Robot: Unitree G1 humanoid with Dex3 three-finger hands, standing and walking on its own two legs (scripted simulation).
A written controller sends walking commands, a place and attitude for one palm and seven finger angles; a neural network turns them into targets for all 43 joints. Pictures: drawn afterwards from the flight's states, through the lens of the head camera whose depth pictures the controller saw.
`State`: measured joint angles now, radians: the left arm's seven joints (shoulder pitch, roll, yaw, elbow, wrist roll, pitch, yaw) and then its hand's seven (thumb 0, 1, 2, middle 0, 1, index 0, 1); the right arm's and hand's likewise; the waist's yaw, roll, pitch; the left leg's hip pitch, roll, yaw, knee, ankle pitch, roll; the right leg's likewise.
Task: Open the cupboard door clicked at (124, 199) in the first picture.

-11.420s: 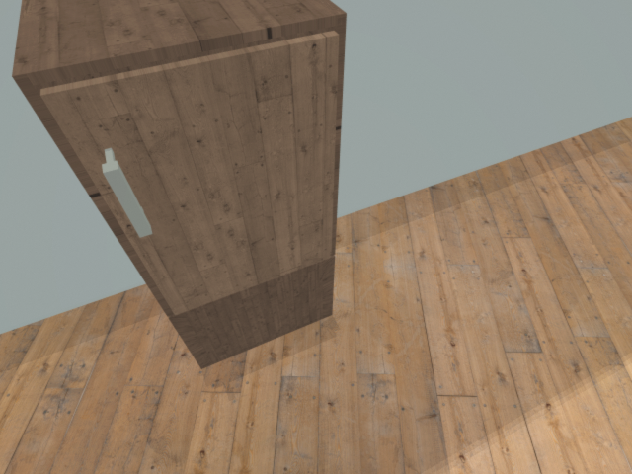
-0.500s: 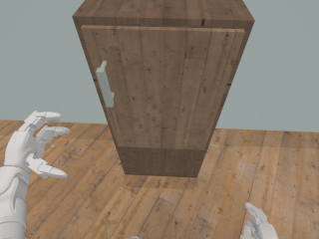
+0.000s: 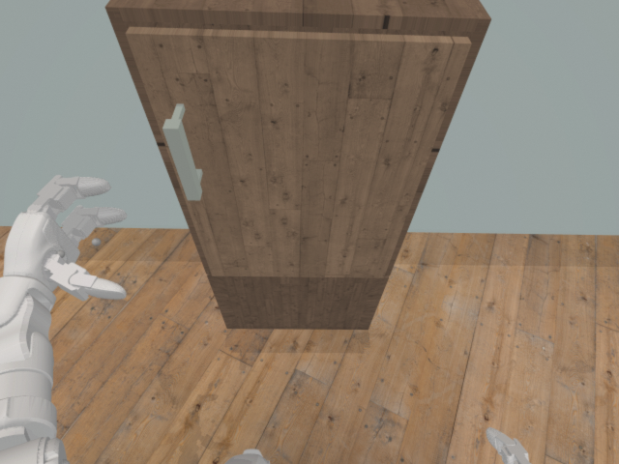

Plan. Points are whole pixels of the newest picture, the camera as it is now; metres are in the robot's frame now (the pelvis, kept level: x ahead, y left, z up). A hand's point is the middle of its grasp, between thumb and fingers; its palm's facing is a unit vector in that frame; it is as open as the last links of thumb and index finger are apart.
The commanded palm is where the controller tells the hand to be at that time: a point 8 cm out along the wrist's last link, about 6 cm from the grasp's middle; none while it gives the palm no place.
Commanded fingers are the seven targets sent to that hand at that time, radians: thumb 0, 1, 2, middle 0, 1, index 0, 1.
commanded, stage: move the hooked fingers beside the handle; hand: left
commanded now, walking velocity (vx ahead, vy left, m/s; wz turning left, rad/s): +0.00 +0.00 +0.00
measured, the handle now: (187, 154) +0.54 +0.21 +0.07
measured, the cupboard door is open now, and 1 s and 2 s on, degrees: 0 0 0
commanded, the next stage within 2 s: slide the fingers in behind the handle in 1.82 s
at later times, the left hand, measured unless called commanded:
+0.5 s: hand (124, 205) +0.42 +0.26 +0.09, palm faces +0.04 -1.00 +0.02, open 13.9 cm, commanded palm +0.40 +0.31 +0.08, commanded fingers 0.00 -0.50 0.30 -0.30 -1.20 -0.30 -1.20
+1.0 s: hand (137, 170) +0.48 +0.27 +0.09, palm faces +0.04 -1.00 +0.01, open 13.9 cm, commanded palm +0.46 +0.31 +0.08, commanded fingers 0.00 -0.50 0.30 -0.30 -1.20 -0.30 -1.20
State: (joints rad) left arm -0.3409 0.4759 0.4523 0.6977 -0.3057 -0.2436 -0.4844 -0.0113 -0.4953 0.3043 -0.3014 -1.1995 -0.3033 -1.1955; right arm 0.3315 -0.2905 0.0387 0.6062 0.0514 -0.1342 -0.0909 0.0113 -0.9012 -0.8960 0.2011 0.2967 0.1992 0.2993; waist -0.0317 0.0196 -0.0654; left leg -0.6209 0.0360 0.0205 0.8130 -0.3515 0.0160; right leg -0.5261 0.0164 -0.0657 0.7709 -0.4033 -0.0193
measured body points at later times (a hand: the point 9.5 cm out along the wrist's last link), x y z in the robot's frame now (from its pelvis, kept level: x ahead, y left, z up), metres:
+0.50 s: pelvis -0.01 +0.01 -0.01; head +0.06 +0.02 +0.44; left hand +0.41 +0.32 +0.09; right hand +0.08 -0.26 -0.11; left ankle +0.03 +0.11 -0.71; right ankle -0.01 -0.11 -0.71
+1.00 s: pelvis +0.00 +0.00 -0.02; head +0.10 +0.02 +0.42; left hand +0.47 +0.32 +0.09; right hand +0.00 -0.28 -0.12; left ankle +0.03 +0.11 -0.71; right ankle -0.01 -0.11 -0.71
